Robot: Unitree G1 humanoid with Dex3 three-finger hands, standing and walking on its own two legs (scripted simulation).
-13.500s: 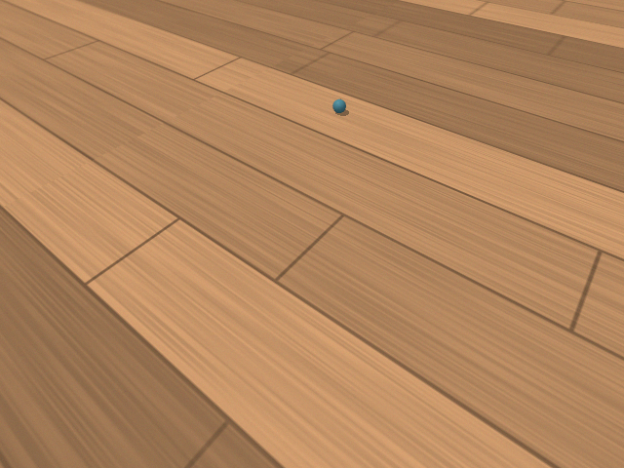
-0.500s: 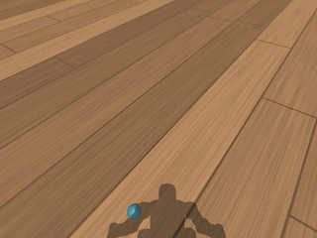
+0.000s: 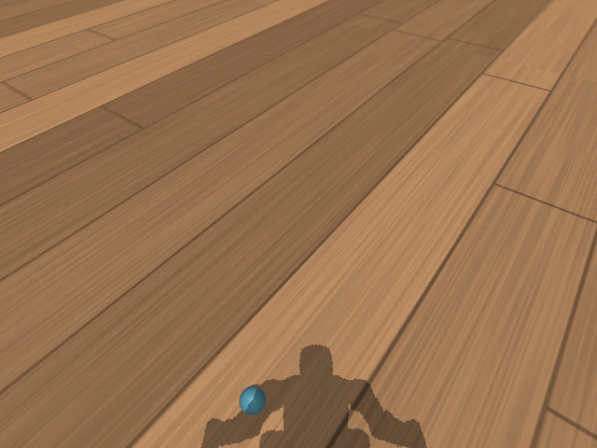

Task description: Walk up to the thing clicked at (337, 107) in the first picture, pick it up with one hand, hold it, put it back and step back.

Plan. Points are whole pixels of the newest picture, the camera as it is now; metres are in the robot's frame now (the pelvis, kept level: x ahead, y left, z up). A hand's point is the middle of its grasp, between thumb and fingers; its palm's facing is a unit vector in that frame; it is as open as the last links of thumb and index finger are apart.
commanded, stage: stand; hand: left
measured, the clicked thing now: (252, 400) +0.45 +0.18 -0.74
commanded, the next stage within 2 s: walk up in 0.66 s
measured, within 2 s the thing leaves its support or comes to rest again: neither
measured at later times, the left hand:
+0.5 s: hand out of the picture +0.07 +0.25 -0.15, palm faces -0.02 -0.94 -0.35, open 7.4 cm
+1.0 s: hand out of the picture +0.12 +0.22 -0.16, palm faces -0.06 -0.91 -0.41, open 7.4 cm
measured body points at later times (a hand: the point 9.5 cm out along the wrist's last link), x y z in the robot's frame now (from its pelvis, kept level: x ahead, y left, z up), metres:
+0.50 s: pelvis +0.00 +0.00 +0.00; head +0.01 -0.01 +0.45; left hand +0.08 +0.30 -0.13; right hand +0.07 -0.30 -0.14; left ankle -0.02 +0.14 -0.75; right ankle +0.01 -0.09 -0.75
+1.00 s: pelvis +0.05 -0.07 -0.03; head +0.07 -0.08 +0.42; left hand +0.12 +0.27 -0.14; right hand +0.05 -0.41 -0.15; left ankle -0.02 +0.12 -0.73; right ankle +0.10 -0.19 -0.75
